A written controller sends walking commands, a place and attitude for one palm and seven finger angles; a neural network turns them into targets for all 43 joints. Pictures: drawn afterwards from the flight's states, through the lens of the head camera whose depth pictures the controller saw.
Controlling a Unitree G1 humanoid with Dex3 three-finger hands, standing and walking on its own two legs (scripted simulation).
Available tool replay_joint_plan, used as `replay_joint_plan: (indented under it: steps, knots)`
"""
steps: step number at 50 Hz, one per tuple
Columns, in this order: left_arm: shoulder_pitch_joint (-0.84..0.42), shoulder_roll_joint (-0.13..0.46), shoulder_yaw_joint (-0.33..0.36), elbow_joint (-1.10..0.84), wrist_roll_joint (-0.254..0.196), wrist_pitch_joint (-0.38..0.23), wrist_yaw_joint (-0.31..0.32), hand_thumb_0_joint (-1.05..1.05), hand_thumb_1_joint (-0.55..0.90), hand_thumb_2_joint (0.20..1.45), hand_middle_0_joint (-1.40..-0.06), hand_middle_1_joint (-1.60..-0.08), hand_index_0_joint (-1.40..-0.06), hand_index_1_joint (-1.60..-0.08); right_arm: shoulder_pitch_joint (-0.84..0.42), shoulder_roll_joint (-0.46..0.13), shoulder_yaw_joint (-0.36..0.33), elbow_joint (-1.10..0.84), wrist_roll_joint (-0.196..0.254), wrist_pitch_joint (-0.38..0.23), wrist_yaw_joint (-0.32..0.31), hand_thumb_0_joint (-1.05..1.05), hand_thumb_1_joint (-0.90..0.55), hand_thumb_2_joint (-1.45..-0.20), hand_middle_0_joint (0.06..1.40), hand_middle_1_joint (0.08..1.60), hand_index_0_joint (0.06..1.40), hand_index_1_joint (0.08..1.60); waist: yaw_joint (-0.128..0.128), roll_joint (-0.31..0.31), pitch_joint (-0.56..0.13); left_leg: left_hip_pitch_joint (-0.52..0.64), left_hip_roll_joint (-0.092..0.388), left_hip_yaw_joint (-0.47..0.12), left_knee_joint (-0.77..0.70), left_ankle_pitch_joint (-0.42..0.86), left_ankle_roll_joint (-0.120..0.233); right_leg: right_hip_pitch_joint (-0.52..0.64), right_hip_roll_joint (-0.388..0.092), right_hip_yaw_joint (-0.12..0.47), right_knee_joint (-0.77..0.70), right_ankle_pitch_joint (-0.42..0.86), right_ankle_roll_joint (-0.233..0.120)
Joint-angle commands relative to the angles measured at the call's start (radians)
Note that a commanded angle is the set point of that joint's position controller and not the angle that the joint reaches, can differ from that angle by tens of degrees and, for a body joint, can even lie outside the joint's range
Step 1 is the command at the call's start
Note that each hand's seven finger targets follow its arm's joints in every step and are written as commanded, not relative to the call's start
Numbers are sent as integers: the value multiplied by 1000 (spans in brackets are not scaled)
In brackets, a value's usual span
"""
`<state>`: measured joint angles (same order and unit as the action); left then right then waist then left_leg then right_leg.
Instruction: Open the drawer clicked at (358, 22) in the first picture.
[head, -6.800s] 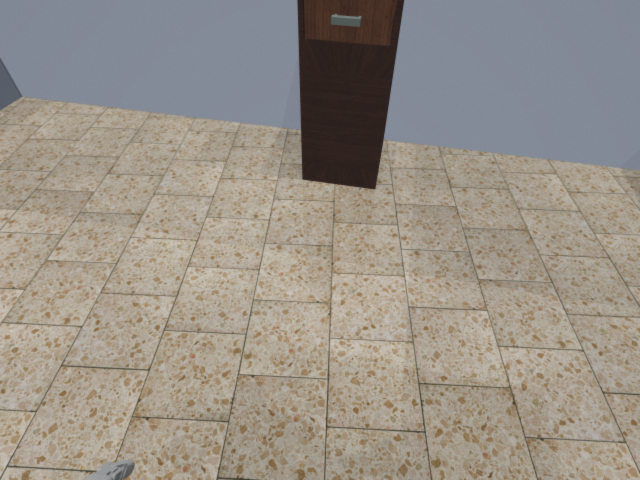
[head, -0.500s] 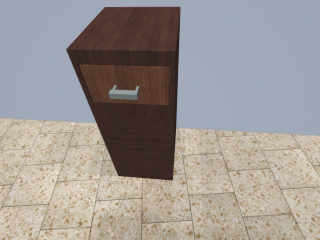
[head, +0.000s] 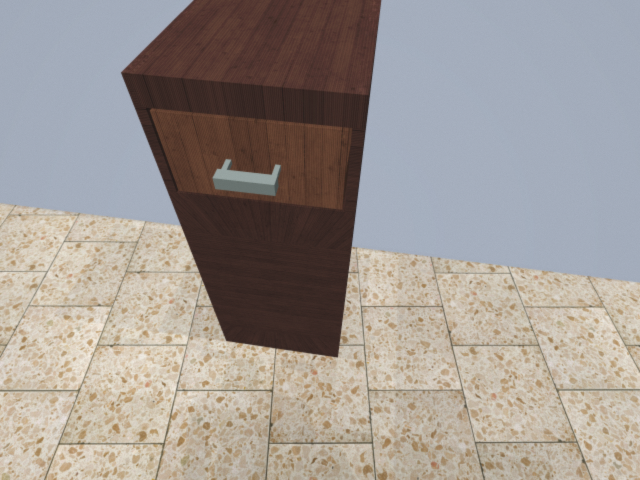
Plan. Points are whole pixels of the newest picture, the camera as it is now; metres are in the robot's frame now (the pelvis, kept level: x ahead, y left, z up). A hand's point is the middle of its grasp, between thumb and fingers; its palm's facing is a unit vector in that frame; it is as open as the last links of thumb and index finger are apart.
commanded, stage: shuffle to correct the standing spot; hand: left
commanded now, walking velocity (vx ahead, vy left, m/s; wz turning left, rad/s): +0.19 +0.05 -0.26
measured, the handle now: (249, 174) +0.58 +0.17 +0.03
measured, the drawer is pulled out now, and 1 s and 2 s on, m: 0.00 0.00 0.00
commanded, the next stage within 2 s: come to a stop and stand still in 0.04 s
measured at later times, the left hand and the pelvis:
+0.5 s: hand (237, 446) +0.19 +0.14 -0.15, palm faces +0.00 -0.96 -0.29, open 7.3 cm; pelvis +0.08 -0.05 +0.00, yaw -1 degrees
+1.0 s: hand out of the picture +0.04 +0.15 -0.15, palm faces +0.10 -0.97 -0.22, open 7.4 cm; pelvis +0.02 -0.05 +0.02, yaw +2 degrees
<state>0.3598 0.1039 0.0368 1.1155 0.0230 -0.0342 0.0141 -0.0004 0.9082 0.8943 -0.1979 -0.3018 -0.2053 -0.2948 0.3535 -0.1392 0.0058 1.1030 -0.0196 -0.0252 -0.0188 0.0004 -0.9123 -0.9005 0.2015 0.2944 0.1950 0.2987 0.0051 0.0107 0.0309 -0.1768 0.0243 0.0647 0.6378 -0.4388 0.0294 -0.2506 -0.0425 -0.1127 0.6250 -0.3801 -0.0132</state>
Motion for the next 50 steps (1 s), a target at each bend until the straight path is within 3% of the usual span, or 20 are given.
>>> replay_joint_plan:
  steps: [1, 2, 3, 4, 8, 11, 13, 15, 16, 17, 18, 19, 21, 25, 35, 40, 43, 45, 47, 50]
  knots:
    - [8, 97, 19, -49, 0, -4, 1, 0, 900, 900, -200, -300, -200, -300, 208, -86, -17, 24, -6, -48, -3, 0, -900, -900, 200, 300, 200, 300, -69, 170, 39, 137, 121, -147, -253, 377, 58, -155, -23, 57, 101, 153, -74]
    - [-60, 56, 6, -83, -1, -10, 0, 0, 900, 900, -200, -300, -200, -300, 310, -139, -32, 58, -13, -49, -19, 0, -900, -900, 200, 300, 200, 300, -106, 329, 58, 281, 293, -327, -300, 761, 142, -379, 48, -33, 310, -105, -32]
    - [-111, 72, 7, -104, 0, -15, 3, 0, 900, 900, -200, -300, -200, -300, 358, -136, -27, 78, -16, -44, -31, 0, -900, -900, 200, 300, 200, 300, -119, 265, 69, 390, 347, -338, -257, 1121, 203, -508, 33, 26, 451, -235, -40]
    - [-137, 83, 13, -110, -3, -18, 2, 0, 900, 900, -200, -300, -200, -300, 346, -131, -23, 75, -19, -47, -35, 0, -900, -900, 200, 300, 200, 300, -115, 229, 63, 424, 351, -297, -219, 1234, 223, -556, 3, 57, 517, -236, -49]
    - [-210, 44, 14, -135, -4, -8, -23, 0, 900, 900, -200, -300, -200, -300, 230, -118, -21, 18, -23, -57, -34, 0, -900, -900, 200, 300, 200, 300, -67, 95, 119, 297, 285, -163, -304, 952, 184, -551, -15, 30, 546, -107, -53]
    - [-213, 29, 6, -155, -12, 5, -26, 0, 900, 900, -200, -300, -200, -300, 143, -110, -13, -6, -17, -53, -39, 0, -900, -900, 200, 300, 200, 300, -16, 133, 140, 121, 218, -18, -317, 1075, 116, -339, 5, -13, 308, 24, -52]
    - [-74, 63, 12, -126, -13, 6, -14, 0, 900, 900, -200, -300, -200, -300, 75, -161, -24, -17, -2, -48, -42, 0, -900, -900, 200, 300, 200, 300, 61, 151, 59, 75, 211, 3, -216, 1213, 87, -87, 49, -18, 148, 141, -58]
    - [88, 156, 33, -85, -5, -5, -3, 0, 900, 900, -200, -300, -200, -300, 47, -220, -50, -38, 17, -41, -34, 0, -900, -900, 200, 300, 200, 300, 122, 94, -54, 87, 166, 4, -38, 1035, 44, 117, 37, -4, -81, 398, -64]
    - [131, 240, 49, -74, 2, -16, 8, 0, 900, 900, -200, -300, -200, -300, 67, -192, -58, -38, 27, -38, -25, 0, -900, -900, 200, 300, 200, 300, 130, -38, -105, -10, 98, 20, 149, 696, 17, 248, -86, 96, -110, 698, -95]
    - [157, 275, 59, -75, 2, -19, 21, 0, 900, 900, -200, -300, -200, -300, 153, -91, -49, -39, 34, -33, -24, 0, -900, -900, 200, 300, 200, 300, 102, -247, -213, -161, -50, 16, 435, -82, -12, 390, -331, 384, -68, 1299, -218]
    - [154, 287, 51, -89, -10, -13, 22, 0, 900, 900, -200, -300, -200, -300, 181, -79, -50, -42, 35, -12, -33, 0, -900, -900, 200, 300, 200, 300, 80, -261, -295, -119, -63, -115, 566, -233, -6, 327, -426, 453, -113, 1398, -291]
    - [72, 260, 43, -113, -7, -2, 29, 0, 900, 900, -200, -300, -200, -300, 147, -57, -54, -50, 28, 5, -32, 0, -900, -900, 200, 300, 200, 300, 52, -165, -153, -158, -48, -139, 582, -207, -5, 193, -403, 375, -158, 1231, -278]
    - [-86, 211, 30, -153, -7, 13, 31, 0, 900, 900, -200, -300, -200, -300, 98, -44, -53, -37, 17, 53, -21, 0, -900, -900, 200, 300, 200, 300, 0, -185, -24, -172, -7, -122, 647, -124, -32, -49, -340, 361, -252, 809, -235]
    - [-143, 230, 46, -180, -6, 19, 32, 0, 900, 900, -200, -300, -200, -300, 83, -74, -69, -45, 3, 87, 2, 0, -900, -900, 200, 300, 200, 300, -20, -79, -77, -212, -12, -93, 622, 27, -65, -83, -282, 230, -301, 565, -171]
    - [-153, 256, 61, -208, 15, 44, 21, 0, 900, 900, -200, -300, -200, -300, -2, -106, -76, -120, -12, 95, 24, 0, -900, -900, 200, 300, 200, 300, -9, -171, -41, -210, -18, -37, 384, 71, -69, -150, -252, 302, -483, -194, -109]
    - [-152, 281, 68, -202, 23, 58, 21, 0, 900, 900, -200, -300, -200, -300, 151, -68, -57, -80, -2, 69, 26, 0, -900, -900, 200, 300, 200, 300, -32, -185, -77, 15, -65, 59, 29, -45, -14, -136, -206, 270, -573, -224, -84]
    - [-142, 224, 51, -165, 5, 68, 18, 0, 900, 900, -200, -300, -200, -300, 334, -59, -41, -7, -9, 48, 6, 0, -900, -900, 200, 300, 200, 300, -88, -43, -55, 214, -57, 58, -384, 43, 37, -187, -87, 144, -422, -226, 12]
    - [-70, 84, 17, -164, -19, 69, 9, 0, 900, 900, -200, -300, -200, -300, 187, -122, -43, -68, -21, 35, -16, 0, -900, -900, 200, 300, 200, 300, -13, 312, 105, -16, 292, -362, -592, -128, 118, -310, 58, 33, 75, -58, 29]
    - [-77, 93, 33, -173, -8, 65, -13, 0, 900, 900, -200, -300, -200, -300, 18, -152, -24, -134, -28, 26, -25, 0, -900, -900, 200, 300, 200, 300, 37, 135, 95, -173, 319, -347, -568, -78, 185, -293, 39, 117, 360, 29, -13]
    - [-84, 96, 36, -145, 3, 53, -29, 0, 900, 900, -200, -300, -200, -300, 25, -100, -6, -92, -6, -10, -23, 0, -900, -900, 200, 300, 200, 300, 43, 88, 131, -159, 193, -197, -535, 66, 124, -343, 51, 121, 535, 144, -13]
